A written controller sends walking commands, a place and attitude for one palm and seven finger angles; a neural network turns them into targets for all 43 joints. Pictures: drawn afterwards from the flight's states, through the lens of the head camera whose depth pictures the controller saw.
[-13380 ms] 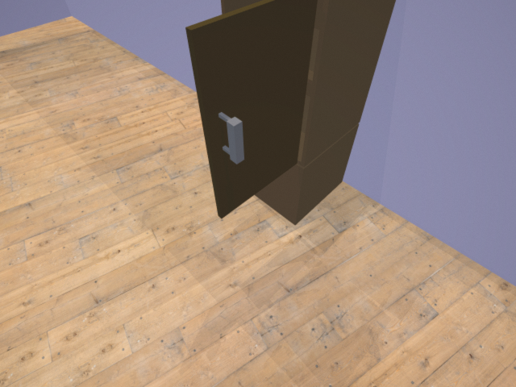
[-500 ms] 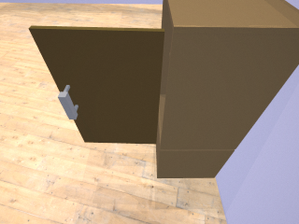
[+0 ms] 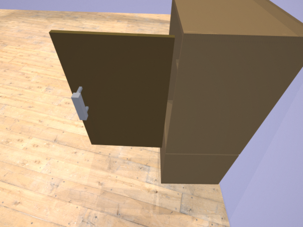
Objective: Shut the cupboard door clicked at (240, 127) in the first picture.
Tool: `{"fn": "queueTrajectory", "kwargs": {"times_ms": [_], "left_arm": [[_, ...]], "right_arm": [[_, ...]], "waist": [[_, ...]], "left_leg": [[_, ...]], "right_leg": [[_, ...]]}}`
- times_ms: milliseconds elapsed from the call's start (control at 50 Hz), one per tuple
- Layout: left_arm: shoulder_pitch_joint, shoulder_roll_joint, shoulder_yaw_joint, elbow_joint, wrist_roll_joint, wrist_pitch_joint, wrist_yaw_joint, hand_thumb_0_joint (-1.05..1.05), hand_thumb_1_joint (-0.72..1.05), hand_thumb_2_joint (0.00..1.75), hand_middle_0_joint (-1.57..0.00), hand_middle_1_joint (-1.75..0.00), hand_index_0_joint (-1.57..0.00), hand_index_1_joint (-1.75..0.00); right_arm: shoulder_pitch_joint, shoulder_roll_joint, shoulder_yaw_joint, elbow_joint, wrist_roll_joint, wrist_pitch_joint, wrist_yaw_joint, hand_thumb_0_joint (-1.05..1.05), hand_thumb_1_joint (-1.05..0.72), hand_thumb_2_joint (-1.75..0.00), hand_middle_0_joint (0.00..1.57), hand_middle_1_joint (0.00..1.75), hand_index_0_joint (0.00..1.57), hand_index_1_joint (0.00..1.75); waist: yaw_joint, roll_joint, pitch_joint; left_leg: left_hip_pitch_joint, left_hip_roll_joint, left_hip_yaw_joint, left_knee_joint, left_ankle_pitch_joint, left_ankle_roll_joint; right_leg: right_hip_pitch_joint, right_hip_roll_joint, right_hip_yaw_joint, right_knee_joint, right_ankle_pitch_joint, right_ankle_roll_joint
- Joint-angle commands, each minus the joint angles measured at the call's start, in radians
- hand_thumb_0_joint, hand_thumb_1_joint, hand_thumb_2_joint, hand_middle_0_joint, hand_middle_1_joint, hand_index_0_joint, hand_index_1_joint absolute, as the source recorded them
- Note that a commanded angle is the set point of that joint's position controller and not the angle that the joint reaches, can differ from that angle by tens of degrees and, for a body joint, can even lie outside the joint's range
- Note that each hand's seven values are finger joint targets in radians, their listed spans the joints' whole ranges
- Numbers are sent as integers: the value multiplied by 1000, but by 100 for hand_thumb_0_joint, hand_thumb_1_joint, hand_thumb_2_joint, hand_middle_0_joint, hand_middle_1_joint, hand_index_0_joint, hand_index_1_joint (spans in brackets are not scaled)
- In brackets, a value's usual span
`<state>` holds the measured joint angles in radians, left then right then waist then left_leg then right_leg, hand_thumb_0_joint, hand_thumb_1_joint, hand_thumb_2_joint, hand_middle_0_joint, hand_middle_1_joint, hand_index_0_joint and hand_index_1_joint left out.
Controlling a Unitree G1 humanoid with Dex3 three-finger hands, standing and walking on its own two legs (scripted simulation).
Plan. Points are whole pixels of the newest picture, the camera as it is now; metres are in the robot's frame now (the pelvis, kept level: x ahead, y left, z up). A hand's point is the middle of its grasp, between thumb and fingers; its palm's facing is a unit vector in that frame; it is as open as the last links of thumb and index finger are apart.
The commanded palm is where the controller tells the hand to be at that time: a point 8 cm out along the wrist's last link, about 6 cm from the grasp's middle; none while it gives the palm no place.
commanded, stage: shuffle to correct the standing spot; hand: left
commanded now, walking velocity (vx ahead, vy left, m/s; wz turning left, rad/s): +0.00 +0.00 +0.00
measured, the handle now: (81, 103) +0.54 +0.31 -0.02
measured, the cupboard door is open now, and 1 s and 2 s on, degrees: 88 88 88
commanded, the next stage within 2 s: come to a stop and stand still in 0.50 s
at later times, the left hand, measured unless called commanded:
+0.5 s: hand out of the picture +0.02 +0.22 -0.19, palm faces -0.03 -0.98 -0.19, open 7.4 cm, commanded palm none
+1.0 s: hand out of the picture +0.14 +0.24 -0.18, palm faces +0.02 -0.98 -0.21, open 7.3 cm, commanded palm none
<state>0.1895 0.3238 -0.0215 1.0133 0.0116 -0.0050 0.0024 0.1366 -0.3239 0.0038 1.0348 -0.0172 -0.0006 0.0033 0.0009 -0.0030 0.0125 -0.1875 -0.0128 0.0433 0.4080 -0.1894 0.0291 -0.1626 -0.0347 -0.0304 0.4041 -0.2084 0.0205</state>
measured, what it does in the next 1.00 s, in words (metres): walks ahead: right foot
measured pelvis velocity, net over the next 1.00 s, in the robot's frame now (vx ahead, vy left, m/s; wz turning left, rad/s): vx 0.09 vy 0.06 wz -0.03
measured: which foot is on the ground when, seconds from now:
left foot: down 0.00-1.00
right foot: down 0.00-0.40, up 0.42-0.68, down 0.70-1.00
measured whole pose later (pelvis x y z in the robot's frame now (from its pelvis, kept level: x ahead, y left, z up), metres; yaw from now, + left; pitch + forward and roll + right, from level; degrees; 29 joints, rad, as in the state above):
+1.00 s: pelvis +0.09 +0.06 -0.01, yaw -2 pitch -1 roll +1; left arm 0.21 0.17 0.02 1.01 0.01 0.03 0.05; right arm 0.26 -0.14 -0.02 1.07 -0.02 0.00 -0.05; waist 0.00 -0.02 0.04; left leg -0.14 -0.04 0.15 0.48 -0.33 0.08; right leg -0.27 -0.08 -0.08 0.55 -0.26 0.02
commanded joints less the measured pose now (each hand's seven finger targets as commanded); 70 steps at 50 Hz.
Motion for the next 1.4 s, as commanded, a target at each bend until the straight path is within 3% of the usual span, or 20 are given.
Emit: {"fn": "queueTrajectory", "kwargs": {"times_ms": [0,300,340,380,420,500,620,640,680,700,740,780,840,920,1080,1220,1240,1280,1300,1380], "left_arm": [[-15,165,35,-37,3,-20,16,0,90,90,-20,-30,-20,-30],[137,83,60,1,9,8,35,0,90,90,-20,-30,-20,-30],[141,47,63,-7,11,12,36,0,90,90,-20,-30,-20,-30],[148,-24,52,-22,16,17,33,0,90,90,-20,-30,-20,-30],[86,-55,37,-55,19,9,35,0,90,90,-20,-30,-20,-30],[77,-97,40,-57,9,-3,23,0,90,90,-20,-30,-20,-30],[162,-128,52,-35,11,-4,30,0,90,90,-20,-30,-20,-30],[209,-106,56,-19,10,-11,38,0,90,90,-20,-30,-20,-30],[248,0,68,6,2,-20,54,0,90,90,-20,-30,-20,-30],[227,16,75,-5,1,-19,57,0,90,90,-20,-30,-20,-30],[130,-14,71,-24,7,-16,63,0,90,90,-20,-30,-20,-30],[32,-28,68,-50,2,-4,58,0,90,90,-20,-30,-20,-30],[41,-96,57,-60,-2,23,53,0,90,90,-20,-30,-20,-30],[90,-104,51,-33,2,27,52,0,90,90,-20,-30,-20,-30],[119,-85,40,7,4,6,44,0,90,90,-20,-30,-20,-30],[143,-86,28,51,4,-1,42,0,90,90,-20,-30,-20,-30],[207,-60,23,87,13,-16,79,0,90,90,-20,-30,-20,-30],[165,-58,17,43,1,-21,58,0,90,90,-20,-30,-20,-30],[160,-54,20,40,2,-22,46,0,90,90,-20,-30,-20,-30],[149,-90,6,54,0,-20,34,0,90,90,-20,-30,-20,-30]], "right_arm": [[-25,-169,-34,-42,9,-26,-6,0,-90,-90,20,30,20,30],[182,-17,-21,5,1,7,-6,0,-90,-90,20,30,20,30],[231,-17,-24,6,1,0,-8,0,-90,-90,20,30,20,30],[296,-59,-35,16,0,-7,-17,0,-90,-90,20,30,20,30],[368,-42,-32,32,-1,-14,-29,0,-90,-90,20,30,20,30],[325,3,-16,23,-3,-24,-35,0,-90,-90,20,30,20,30],[298,37,-17,27,2,-21,-40,0,-90,-90,20,30,20,30],[293,52,-15,27,12,-22,-42,0,-90,-90,20,30,20,30],[302,101,-19,7,21,-13,-41,0,-90,-90,20,30,20,30],[287,110,-23,5,17,1,-44,0,-90,-90,20,30,20,30],[270,140,-27,13,14,18,-40,0,-90,-90,20,30,20,30],[344,157,-30,45,15,17,-34,0,-90,-90,20,30,20,30],[266,84,-38,28,2,-10,-37,0,-90,-90,20,30,20,30],[223,62,-42,10,4,-20,-52,0,-90,-90,20,30,20,30],[177,71,-33,11,8,-9,-41,0,-90,-90,20,30,20,30],[175,72,-20,43,10,-11,-39,0,-90,-90,20,30,20,30],[124,29,-20,-27,19,-31,-30,0,-90,-90,20,30,20,30],[192,60,-9,-39,3,-30,-26,0,-90,-90,20,30,20,30],[194,68,-5,-46,-5,-36,-24,0,-90,-90,20,30,20,30],[225,62,2,-53,3,-30,-28,0,-90,-90,20,30,20,30]], "waist": [[1,9,-16],[-2,-84,90],[-16,-13,102],[-30,175,77],[-51,162,96],[-21,64,62],[34,15,53],[57,-31,45],[32,-182,10],[30,-105,13],[-1,-176,47],[-57,-136,26],[1,152,69],[7,90,17],[-3,6,4],[-3,2,47],[15,-26,71],[-9,104,-4],[-4,222,-30],[-12,-19,80]], "left_leg": [[2,124,-125,-106,33,0],[-108,40,-20,63,-166,-21],[-70,68,-69,7,-143,-3],[39,204,-270,-138,-138,61],[179,290,-370,-166,134,169],[137,258,-238,-117,390,210],[-30,191,-136,-37,297,128],[-103,158,-103,41,286,77],[-243,24,5,227,-201,-33],[-188,36,-31,296,-331,-34],[-153,76,-40,325,-334,-34],[7,86,-14,78,-106,-39],[-65,226,-152,-103,360,20],[73,236,-114,-58,655,27],[48,152,-38,-72,221,-5],[45,148,-38,-122,117,-6],[-17,182,-33,52,360,-12],[-38,143,-58,-34,30,-12],[-29,138,-71,-54,83,-8],[-70,136,-76,-78,-47,17]], "right_leg": [[4,-92,87,-88,15,-41],[-72,-188,177,-97,-271,-105],[-120,-138,112,12,-239,-88],[-227,-14,-52,265,-220,-34],[-420,-21,-32,501,-347,-26],[-339,-61,-52,499,-296,-25],[-29,-25,-83,143,-59,-29],[96,-65,-25,53,51,-40],[159,-407,313,-38,371,-224],[66,-426,295,-37,461,-279],[-52,-371,218,-38,450,-263],[-152,-273,96,39,339,-177],[-99,-51,-36,170,10,-13],[-99,-44,-12,173,-42,-14],[-14,-99,39,29,236,-39],[-16,-95,42,-29,166,-35],[-50,-117,50,51,372,-33],[-43,-105,44,57,8,-72],[-31,-88,24,76,30,-81],[-70,-82,34,25,-17,-74]]}}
